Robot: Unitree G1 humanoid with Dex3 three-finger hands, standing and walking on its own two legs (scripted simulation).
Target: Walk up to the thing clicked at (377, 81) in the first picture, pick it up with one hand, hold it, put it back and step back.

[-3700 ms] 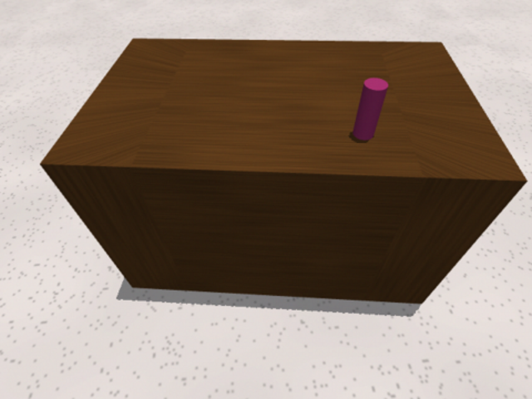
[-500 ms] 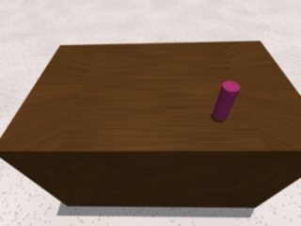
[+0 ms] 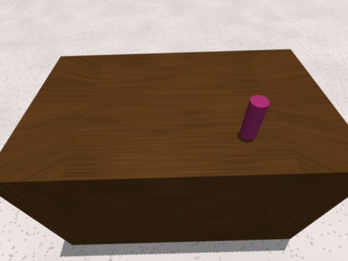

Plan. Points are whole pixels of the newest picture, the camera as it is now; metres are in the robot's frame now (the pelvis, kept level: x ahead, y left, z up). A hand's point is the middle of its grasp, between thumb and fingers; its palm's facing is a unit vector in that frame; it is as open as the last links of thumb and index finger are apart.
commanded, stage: walk up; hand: right
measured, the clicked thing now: (253, 118) +0.51 -0.23 -0.01
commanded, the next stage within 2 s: stand in 0.16 s
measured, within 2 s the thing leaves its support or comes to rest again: neither
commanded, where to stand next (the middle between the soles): +0.05 -0.01 m, yaw -1 degrees
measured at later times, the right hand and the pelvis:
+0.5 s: hand out of the picture +0.08 -0.25 -0.16, palm faces -0.03 +0.94 -0.33, open 7.4 cm; pelvis +0.01 +0.00 +0.00, yaw +0 degrees
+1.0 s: hand out of the picture +0.08 -0.26 -0.16, palm faces -0.04 +0.94 -0.34, open 7.4 cm; pelvis +0.01 +0.00 +0.00, yaw +1 degrees
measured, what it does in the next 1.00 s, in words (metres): stands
